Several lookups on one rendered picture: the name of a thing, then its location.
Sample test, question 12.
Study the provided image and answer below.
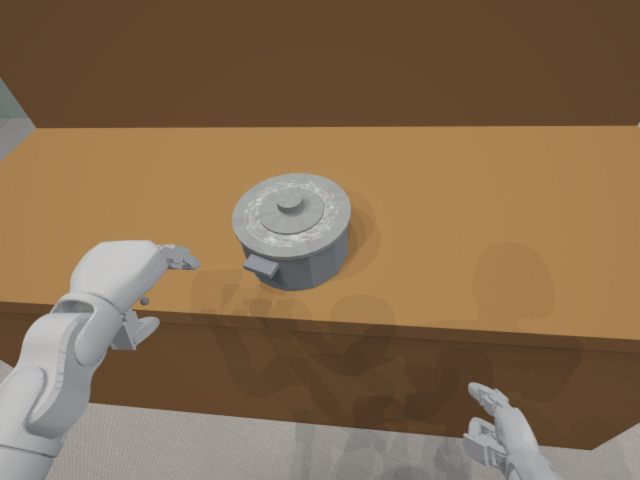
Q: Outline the right robot forearm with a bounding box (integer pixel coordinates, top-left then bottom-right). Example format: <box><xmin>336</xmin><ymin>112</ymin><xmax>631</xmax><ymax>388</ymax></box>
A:
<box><xmin>505</xmin><ymin>451</ymin><xmax>564</xmax><ymax>480</ymax></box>

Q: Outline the right robot hand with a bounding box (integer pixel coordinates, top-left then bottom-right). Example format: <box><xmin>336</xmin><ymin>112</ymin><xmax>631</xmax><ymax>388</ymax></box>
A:
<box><xmin>463</xmin><ymin>382</ymin><xmax>541</xmax><ymax>478</ymax></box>

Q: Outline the table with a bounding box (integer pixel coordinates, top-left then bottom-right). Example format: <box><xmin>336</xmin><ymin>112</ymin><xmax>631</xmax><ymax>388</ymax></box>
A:
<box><xmin>0</xmin><ymin>0</ymin><xmax>640</xmax><ymax>450</ymax></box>

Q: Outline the left robot hand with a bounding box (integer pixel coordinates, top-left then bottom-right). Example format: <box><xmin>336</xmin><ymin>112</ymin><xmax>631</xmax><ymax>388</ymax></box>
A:
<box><xmin>69</xmin><ymin>240</ymin><xmax>200</xmax><ymax>350</ymax></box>

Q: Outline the knob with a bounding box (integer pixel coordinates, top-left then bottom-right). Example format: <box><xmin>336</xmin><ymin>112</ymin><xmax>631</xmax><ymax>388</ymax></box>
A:
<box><xmin>276</xmin><ymin>190</ymin><xmax>303</xmax><ymax>214</ymax></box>

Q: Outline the lid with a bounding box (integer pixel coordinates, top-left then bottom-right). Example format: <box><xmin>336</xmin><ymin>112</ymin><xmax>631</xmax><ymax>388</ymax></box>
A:
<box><xmin>232</xmin><ymin>173</ymin><xmax>351</xmax><ymax>260</ymax></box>

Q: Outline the pot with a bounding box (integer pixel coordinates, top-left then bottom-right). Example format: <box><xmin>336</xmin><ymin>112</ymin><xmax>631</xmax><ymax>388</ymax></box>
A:
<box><xmin>241</xmin><ymin>230</ymin><xmax>348</xmax><ymax>291</ymax></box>

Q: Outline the left robot forearm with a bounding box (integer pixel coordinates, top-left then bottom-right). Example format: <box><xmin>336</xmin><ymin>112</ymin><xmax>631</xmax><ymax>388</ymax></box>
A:
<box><xmin>0</xmin><ymin>292</ymin><xmax>123</xmax><ymax>480</ymax></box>

